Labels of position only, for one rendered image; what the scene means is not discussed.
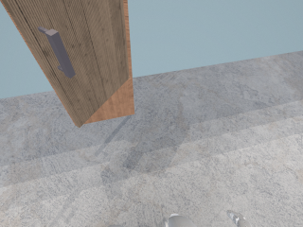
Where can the robot right hand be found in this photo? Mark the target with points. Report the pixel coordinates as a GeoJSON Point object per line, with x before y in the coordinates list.
{"type": "Point", "coordinates": [238, 219]}

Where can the handle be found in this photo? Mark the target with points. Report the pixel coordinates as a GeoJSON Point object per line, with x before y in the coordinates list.
{"type": "Point", "coordinates": [56, 43]}

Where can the cupboard door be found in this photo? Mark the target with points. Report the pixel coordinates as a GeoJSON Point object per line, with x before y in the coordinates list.
{"type": "Point", "coordinates": [93, 33]}

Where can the robot right thigh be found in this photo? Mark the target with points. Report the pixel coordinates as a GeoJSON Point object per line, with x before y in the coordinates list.
{"type": "Point", "coordinates": [178, 221]}

